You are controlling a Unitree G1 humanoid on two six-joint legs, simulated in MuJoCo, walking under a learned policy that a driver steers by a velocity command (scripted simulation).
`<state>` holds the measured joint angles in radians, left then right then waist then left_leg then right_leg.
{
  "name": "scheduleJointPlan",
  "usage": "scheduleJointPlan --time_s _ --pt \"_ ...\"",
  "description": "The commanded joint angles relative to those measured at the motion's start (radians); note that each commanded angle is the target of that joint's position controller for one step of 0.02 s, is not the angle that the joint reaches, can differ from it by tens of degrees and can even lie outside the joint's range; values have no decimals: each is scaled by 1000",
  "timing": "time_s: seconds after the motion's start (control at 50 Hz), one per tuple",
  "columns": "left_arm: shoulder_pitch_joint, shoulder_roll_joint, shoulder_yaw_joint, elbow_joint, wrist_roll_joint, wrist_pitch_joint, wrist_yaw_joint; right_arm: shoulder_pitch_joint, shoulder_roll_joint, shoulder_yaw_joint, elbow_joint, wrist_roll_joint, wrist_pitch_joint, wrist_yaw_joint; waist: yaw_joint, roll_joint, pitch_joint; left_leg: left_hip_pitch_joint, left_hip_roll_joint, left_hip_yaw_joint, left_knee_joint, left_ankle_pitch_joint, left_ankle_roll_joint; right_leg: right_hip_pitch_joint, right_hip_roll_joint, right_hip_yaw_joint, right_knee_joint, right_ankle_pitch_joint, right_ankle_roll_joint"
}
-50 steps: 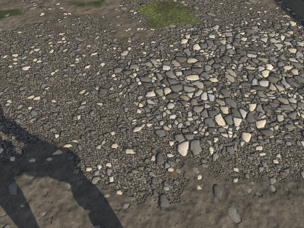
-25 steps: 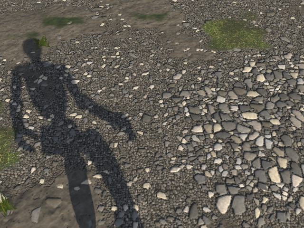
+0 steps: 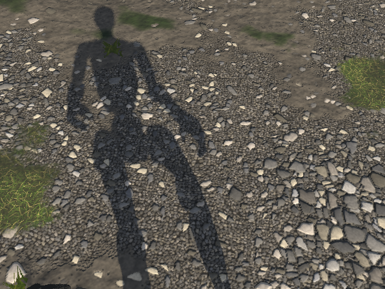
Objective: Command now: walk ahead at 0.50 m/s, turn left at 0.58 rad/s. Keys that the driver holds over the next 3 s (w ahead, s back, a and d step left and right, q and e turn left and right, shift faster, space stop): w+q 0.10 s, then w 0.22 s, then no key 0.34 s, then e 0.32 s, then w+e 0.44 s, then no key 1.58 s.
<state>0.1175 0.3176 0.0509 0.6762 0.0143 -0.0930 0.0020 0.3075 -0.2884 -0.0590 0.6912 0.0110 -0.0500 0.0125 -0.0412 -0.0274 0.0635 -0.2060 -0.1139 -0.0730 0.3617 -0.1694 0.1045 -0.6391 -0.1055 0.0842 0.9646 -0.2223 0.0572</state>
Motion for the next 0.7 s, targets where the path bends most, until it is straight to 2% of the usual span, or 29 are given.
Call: scheduleJointPlan --time_s 0.02,0.08,0.14,0.18,0.2,0.22,0.24,0.26,0.28,0.3,0.32,0.34,0.36,0.4,0.42,0.46,0.52,0.58,0.6,0.64,0.66,0.68,0.7 --pt "-42 41 5 -62 2 -3 -1 -31 -175 -48 -64 8 -12 -22 11 83 -61 -44 194 -165 -121 234 147 68 44 -38 -208 196 29" --pt "-141 40 0 -83 -13 -14 -15 19 -187 -52 -43 12 -2 -28 -33 105 -55 -51 195 -196 -100 126 117 143 93 -42 -373 311 26" --pt "-148 75 12 -86 -21 -27 -30 50 -167 -46 -21 15 4 -31 -32 128 -62 48 244 -270 -28 72 102 154 90 -9 -449 288 -5" --pt "-111 93 22 -77 -20 -35 -35 49 -160 -45 -10 10 6 -32 -10 155 -58 96 277 -308 18 110 87 187 84 -14 -462 210 -42" --pt "-59 100 30 -64 -18 -38 -33 37 -154 -43 -9 8 9 -30 23 164 -66 99 267 -305 61 169 73 256 93 -37 -494 188 -66" --pt "31 125 45 -42 -10 -43 -27 36 -125 -33 -12 3 9 -27 67 150 -122 89 216 -271 176 264 48 397 89 -46 -516 185 -100" --pt "172 170 57 -30 4 -45 -21 46 -79 -13 -28 -11 8 -24 125 63 -265 -10 160 -210 434 153 12 638 -54 101 -491 172 -165" --pt "273 257 82 16 9 -34 -27 194 -17 6 -36 18 -3 -24 76 -265 -377 -369 1 -89 777 -292 -69 958 -256 563 -587 -56 -340" --pt "284 167 64 21 -23 -31 -37 179 -102 -4 -20 28 -8 -27 103 -212 -328 -520 40 -135 909 -400 -79 956 -286 727 -676 -310 -345" --pt "236 110 47 15 -27 -27 -34 59 -157 -20 -32 30 -9 -26 126 -107 -192 -564 80 -134 946 -314 -77 845 -250 589 -691 -317 -304" --pt "185 94 38 6 -15 -20 -31 -17 -153 -17 -52 16 -10 -28 112 -35 -128 -544 119 -88 925 -246 -78 736 -207 463 -698 -211 -278" --pt "143 75 29 9 -7 -15 -30 -71 -138 -18 -67 -1 -15 -27 95 -15 -56 -529 143 -69 868 -203 -85 631 -170 369 -711 -4 -279" --pt "120 60 21 9 2 -18 -27 -67 -126 -20 -69 -7 -15 -24 64 -39 -54 -469 170 -57 822 -180 -93 574 -142 291 -709 218 -270" --pt "116 46 14 28 -1 -22 -27 -28 -83 -12 -53 -9 -9 -22 36 -65 -87 -388 173 -23 728 -199 -119 537 -109 166 -694 586 -272" --pt "117 54 15 41 -5 -24 -25 -29 -60 -4 -51 -11 -5 -24 32 -66 -97 -368 169 -6 665 -196 -132 525 -105 122 -692 703 -279" --pt "107 92 23 60 -11 -14 -17 -57 -30 10 -58 -17 2 -25 31 -70 -121 -322 167 19 526 -125 -149 510 -95 54 -694 792 -284" --pt "121 115 26 86 -18 11 -6 -117 -31 14 -55 -11 6 -19 57 -80 -147 -216 145 46 350 69 -149 492 -64 -15 -697 754 -256" --pt "150 117 23 115 -24 27 -3 -182 -51 6 -70 -12 7 -12 77 -76 -138 -181 131 37 247 119 -129 523 -82 0 -667 657 -245" --pt "146 119 23 121 -26 31 -3 -192 -58 3 -74 -14 5 -10 74 -75 -131 -167 129 35 216 111 -116 530 -90 12 -647 627 -240" --pt "122 110 18 128 -37 38 -1 -159 -68 -6 -59 -23 0 -9 38 -59 -131 -66 114 50 82 192 -79 517 -72 21 -576 524 -205" --pt "152 87 10 139 -29 35 -1 -138 -97 -15 -53 -30 -1 -15 34 -25 -143 25 145 16 24 348 -52 492 -33 11 -523 464 -165" --pt "197 48 -6 132 1 24 -5 -115 -159 -26 -63 -46 0 -27 56 73 -218 203 284 -103 93 734 2 398 28 -13 -422 260 -115" --pt "302 -18 -30 156 1 24 -6 -115 -118 -14 -60 -55 14 -33 85 199 -312 331 419 -215 136 841 133 297 75 -40 -328 -100 -61"
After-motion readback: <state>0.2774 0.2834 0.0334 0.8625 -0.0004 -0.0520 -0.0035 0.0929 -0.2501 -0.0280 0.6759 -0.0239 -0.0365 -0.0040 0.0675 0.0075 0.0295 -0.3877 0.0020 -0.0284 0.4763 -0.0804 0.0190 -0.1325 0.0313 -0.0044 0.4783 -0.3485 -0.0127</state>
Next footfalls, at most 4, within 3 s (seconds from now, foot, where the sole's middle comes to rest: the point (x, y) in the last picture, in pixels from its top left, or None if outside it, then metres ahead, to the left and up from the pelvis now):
0.22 right None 0.32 -0.15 -0.78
0.66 left None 0.45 0.10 -0.78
1.08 right None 0.39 -0.15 -0.78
1.56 left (179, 217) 0.71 0.02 -0.78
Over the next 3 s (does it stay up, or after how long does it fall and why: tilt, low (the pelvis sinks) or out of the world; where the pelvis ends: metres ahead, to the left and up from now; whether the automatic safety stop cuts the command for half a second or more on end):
stays up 0.65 -0.08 -0.01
